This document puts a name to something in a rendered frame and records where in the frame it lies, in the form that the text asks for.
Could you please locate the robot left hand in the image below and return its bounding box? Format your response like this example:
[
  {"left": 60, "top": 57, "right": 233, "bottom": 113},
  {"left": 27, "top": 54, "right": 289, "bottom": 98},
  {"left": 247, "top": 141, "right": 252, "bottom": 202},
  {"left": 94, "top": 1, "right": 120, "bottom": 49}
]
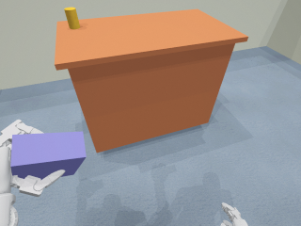
[{"left": 0, "top": 120, "right": 65, "bottom": 197}]

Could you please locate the sponge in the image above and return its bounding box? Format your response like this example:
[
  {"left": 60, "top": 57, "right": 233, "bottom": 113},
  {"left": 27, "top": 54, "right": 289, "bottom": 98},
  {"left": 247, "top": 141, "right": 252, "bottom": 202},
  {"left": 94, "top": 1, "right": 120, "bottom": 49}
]
[{"left": 10, "top": 131, "right": 87, "bottom": 180}]

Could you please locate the robot right hand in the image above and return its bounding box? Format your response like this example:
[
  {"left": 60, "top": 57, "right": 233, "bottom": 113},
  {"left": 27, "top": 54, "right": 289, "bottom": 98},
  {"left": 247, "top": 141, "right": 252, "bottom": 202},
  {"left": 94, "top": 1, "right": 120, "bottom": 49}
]
[{"left": 220, "top": 202, "right": 248, "bottom": 226}]

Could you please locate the robot left forearm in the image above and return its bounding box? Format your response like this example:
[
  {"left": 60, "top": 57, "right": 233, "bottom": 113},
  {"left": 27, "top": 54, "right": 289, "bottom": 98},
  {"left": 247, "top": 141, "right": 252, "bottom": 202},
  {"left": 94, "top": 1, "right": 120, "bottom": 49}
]
[{"left": 0, "top": 193, "right": 19, "bottom": 226}]

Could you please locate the table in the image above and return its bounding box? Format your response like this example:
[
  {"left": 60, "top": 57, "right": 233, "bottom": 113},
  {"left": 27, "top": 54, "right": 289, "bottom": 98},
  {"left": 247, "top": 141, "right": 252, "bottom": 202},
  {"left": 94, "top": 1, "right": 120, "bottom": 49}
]
[{"left": 55, "top": 8, "right": 248, "bottom": 153}]

